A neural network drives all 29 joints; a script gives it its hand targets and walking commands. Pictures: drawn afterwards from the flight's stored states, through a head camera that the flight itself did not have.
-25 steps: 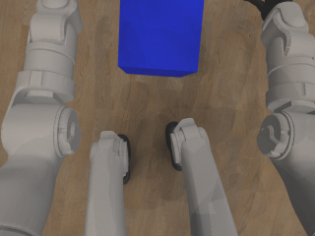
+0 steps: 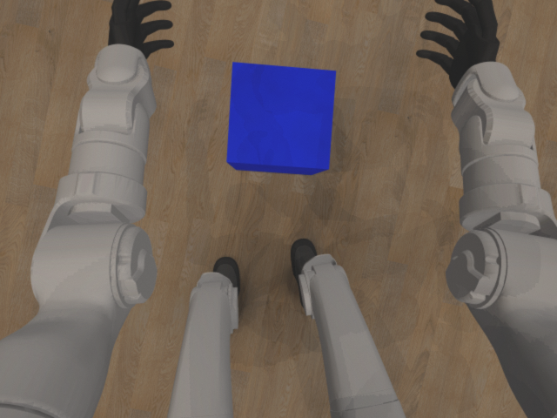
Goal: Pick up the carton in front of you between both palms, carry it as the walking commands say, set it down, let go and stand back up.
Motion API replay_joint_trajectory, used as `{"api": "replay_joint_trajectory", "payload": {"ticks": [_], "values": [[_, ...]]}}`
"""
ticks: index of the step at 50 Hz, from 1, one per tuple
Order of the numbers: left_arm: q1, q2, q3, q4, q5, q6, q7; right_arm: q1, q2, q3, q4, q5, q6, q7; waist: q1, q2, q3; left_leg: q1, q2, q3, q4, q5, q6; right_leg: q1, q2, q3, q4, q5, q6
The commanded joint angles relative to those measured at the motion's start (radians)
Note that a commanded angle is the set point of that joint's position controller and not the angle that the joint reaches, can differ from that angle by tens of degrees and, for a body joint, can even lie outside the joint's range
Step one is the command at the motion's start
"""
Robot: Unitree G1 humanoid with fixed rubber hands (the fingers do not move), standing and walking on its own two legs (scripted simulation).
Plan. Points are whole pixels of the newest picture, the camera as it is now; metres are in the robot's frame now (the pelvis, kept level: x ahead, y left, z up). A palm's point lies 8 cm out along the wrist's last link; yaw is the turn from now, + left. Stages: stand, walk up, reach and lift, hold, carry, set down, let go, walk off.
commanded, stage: let go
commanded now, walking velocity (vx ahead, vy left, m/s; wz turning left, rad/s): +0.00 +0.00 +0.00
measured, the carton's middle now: (278, 128) +0.52 -0.07 -0.51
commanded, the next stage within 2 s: stand in 1.34 s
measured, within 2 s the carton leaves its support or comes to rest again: neither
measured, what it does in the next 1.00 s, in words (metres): rises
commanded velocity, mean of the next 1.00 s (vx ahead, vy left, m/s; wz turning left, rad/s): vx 0.00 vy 0.00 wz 0.00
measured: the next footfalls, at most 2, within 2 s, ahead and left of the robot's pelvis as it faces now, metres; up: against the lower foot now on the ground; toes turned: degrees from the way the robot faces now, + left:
none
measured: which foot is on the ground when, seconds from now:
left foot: down 0.00-1.00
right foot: down 0.00-1.00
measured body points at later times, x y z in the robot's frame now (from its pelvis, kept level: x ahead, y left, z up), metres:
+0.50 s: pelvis +0.06 -0.01 +0.10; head +0.25 -0.02 +0.51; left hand +0.41 +0.17 +0.00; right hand +0.36 -0.28 +0.00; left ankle +0.06 +0.13 -0.60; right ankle +0.08 -0.11 -0.60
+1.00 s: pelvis +0.09 +0.03 +0.14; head +0.12 +0.03 +0.59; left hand +0.27 +0.26 +0.07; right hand +0.25 -0.21 +0.06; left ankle +0.06 +0.13 -0.60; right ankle +0.08 -0.11 -0.60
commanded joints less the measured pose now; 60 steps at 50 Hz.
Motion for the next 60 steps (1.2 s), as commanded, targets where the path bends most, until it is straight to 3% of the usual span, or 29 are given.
{"api": "replay_joint_trajectory", "payload": {"ticks": [1,5,10,14,21,25,28,33,41,47,54,60], "values": [[-0.018,0.011,0.029,-0.165,0.071,-0.021,0.022,-0.007,-0.130,0.007,-0.137,-0.058,-0.029,0.033,-0.017,0.041,-1.074,0.625,-0.034,0.076,-0.175,0.323,-0.029,0.801,0.023,-0.072,-0.155,0.470,0.030],[0.191,-0.053,0.005,-0.306,0.091,-0.033,0.047,0.174,-0.128,0.057,-0.249,-0.095,-0.035,0.062,-0.014,-0.003,-1.040,0.691,-0.036,0.075,-0.274,0.334,-0.027,0.979,0.021,-0.060,-0.231,0.506,0.020],[0.368,-0.053,-0.032,-0.415,0.056,-0.087,0.041,0.350,-0.102,0.119,-0.336,-0.076,-0.075,0.070,-0.015,-0.069,-0.858,0.669,-0.031,0.075,-0.384,0.249,-0.009,1.155,-0.001,-0.022,-0.325,0.484,0.016],[0.536,-0.049,-0.047,-0.407,0.041,-0.129,0.016,0.514,-0.063,0.161,-0.336,-0.043,-0.111,0.065,0.002,-0.078,-0.757,0.683,-0.023,0.078,-0.439,0.218,0.001,1.271,-0.018,0.010,-0.377,0.512,0.020],[0.865,-0.047,-0.063,-0.339,0.048,-0.192,-0.028,0.833,0.009,0.222,-0.339,-0.002,-0.164,0.042,0.042,-0.094,-0.624,0.720,-0.018,0.074,-0.531,0.246,0.008,1.467,-0.040,0.056,-0.442,0.696,0.033],[0.990,-0.031,-0.082,-0.360,0.040,-0.230,-0.041,0.966,0.010,0.251,-0.386,0.018,-0.196,0.027,0.046,-0.106,-0.557,0.817,-0.013,0.062,-0.584,0.276,0.014,1.540,-0.045,0.063,-0.486,0.752,0.037],[1.083,-0.023,-0.107,-0.397,0.022,-0.246,-0.049,1.081,0.007,0.273,-0.423,0.031,-0.210,0.020,0.044,-0.090,-0.490,0.961,-0.007,0.051,-0.631,0.308,0.016,1.550,-0.036,0.050,-0.538,0.705,0.035],[1.235,-0.005,-0.141,-0.456,-0.001,-0.248,-0.064,1.241,0.013,0.308,-0.468,0.043,-0.210,0.022,0.059,-0.017,-0.309,1.250,0.015,0.032,-0.722,0.346,0.008,1.491,-0.008,0.009,-0.664,0.475,0.033],[1.370,0.005,-0.187,-0.505,-0.027,-0.209,-0.099,1.322,-0.011,0.321,-0.499,0.025,-0.162,0.026,0.088,0.052,-0.023,1.407,0.054,0.012,-0.847,0.302,0.005,1.526,0.023,-0.034,-0.763,0.262,0.019],[1.400,0.015,-0.203,-0.546,-0.041,-0.162,-0.118,1.306,-0.029,0.313,-0.529,0.000,-0.106,0.027,0.095,0.025,0.077,1.394,0.080,-0.004,-0.886,0.237,0.015,1.600,0.039,-0.059,-0.749,0.195,0.025],[1.399,0.035,-0.203,-0.550,-0.056,-0.119,-0.131,1.328,-0.017,0.310,-0.545,-0.020,-0.061,0.017,0.086,-0.046,0.089,1.442,0.065,0.012,-0.861,0.286,0.020,1.626,0.032,-0.044,-0.751,0.226,0.022],[1.410,0.047,-0.192,-0.548,-0.041,-0.108,-0.133,1.344,0.000,0.314,-0.538,-0.013,-0.054,0.017,0.099,-0.024,0.078,1.485,0.042,0.032,-0.831,0.357,0.012,1.623,0.022,-0.030,-0.760,0.277,0.019]]}}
